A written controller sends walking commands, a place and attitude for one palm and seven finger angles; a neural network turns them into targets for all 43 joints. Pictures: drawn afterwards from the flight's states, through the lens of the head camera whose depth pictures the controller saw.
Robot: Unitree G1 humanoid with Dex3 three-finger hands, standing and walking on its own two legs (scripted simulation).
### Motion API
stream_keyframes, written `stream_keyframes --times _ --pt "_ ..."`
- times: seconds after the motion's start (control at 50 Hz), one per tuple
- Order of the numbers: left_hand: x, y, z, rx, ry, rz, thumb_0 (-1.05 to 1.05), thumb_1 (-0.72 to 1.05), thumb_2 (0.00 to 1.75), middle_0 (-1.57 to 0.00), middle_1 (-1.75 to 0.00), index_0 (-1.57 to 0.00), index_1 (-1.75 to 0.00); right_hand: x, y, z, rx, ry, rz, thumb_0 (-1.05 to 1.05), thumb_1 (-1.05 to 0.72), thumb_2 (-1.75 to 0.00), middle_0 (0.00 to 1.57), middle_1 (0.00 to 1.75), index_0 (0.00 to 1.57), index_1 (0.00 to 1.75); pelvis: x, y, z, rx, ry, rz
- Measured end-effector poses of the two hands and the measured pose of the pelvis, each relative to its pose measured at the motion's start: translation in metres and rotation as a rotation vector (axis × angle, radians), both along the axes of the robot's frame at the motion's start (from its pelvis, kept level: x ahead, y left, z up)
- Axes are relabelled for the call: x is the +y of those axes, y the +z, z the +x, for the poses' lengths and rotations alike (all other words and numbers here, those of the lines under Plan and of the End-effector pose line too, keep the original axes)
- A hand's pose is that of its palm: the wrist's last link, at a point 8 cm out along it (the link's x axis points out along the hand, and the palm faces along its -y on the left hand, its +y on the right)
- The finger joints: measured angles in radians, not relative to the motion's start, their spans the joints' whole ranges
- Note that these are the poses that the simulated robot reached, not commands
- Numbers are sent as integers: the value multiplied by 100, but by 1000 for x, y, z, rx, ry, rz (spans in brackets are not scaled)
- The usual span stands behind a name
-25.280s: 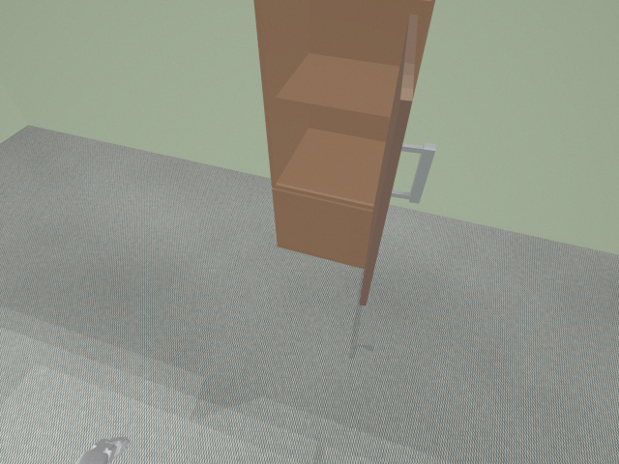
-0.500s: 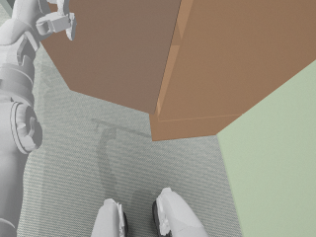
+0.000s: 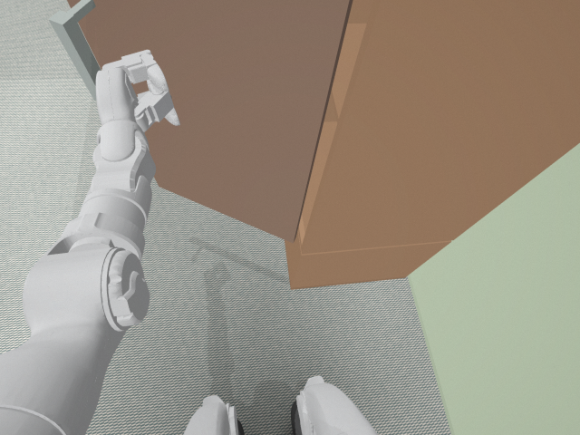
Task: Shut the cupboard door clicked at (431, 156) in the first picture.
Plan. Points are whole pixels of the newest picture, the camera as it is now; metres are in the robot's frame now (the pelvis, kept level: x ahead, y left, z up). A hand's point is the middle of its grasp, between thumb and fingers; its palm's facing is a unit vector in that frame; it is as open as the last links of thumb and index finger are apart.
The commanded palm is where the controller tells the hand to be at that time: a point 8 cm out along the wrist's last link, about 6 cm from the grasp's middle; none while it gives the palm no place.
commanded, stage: pull the fist back off the door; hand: left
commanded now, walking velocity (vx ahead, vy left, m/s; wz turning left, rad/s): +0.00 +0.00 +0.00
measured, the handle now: (94, 53) +0.64 +0.18 +0.09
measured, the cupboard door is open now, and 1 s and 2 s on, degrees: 60 60 60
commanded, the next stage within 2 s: draw the hand back to the body in 0.44 s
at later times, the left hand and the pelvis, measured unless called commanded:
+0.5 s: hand (166, 148) +0.46 +0.09 +0.10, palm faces +0.03 -1.00 -0.05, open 3.1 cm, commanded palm +0.44 +0.14 +0.09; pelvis -0.01 +0.00 +0.01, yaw +2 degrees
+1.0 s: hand (78, 208) +0.36 +0.15 +0.15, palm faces +0.09 -1.00 -0.02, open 3.1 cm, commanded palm +0.32 +0.21 +0.15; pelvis -0.01 -0.01 +0.04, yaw +1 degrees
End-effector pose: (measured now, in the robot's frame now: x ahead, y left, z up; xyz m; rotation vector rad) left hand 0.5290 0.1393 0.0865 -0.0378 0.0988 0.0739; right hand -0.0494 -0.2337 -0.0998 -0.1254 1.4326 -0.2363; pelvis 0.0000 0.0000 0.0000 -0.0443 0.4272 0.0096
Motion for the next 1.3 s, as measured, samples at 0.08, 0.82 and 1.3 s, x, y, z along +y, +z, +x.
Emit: stream_keyframes --times 0.08,0.82,1.3 --pt "9 16 -9 -93 30 36 2 90 90 -130 -150 -130 -150 -8 5 13 -48 9 -10 0 -90 -90 21 30 20 30 0 5 7 -24 -13 10" --pt "42 34 -141 -139 -2 101 2 90 90 -130 -150 -130 -150 -20 8 72 -256 50 15 1 -90 -90 21 30 20 30 -8 28 -10 -213 -10 42" --pt "111 94 -271 -111 108 273 2 90 90 -106 -123 -106 -124 23 98 246 -731 225 -22 1 -91 -90 20 30 19 30 5 66 5 -432 31 46"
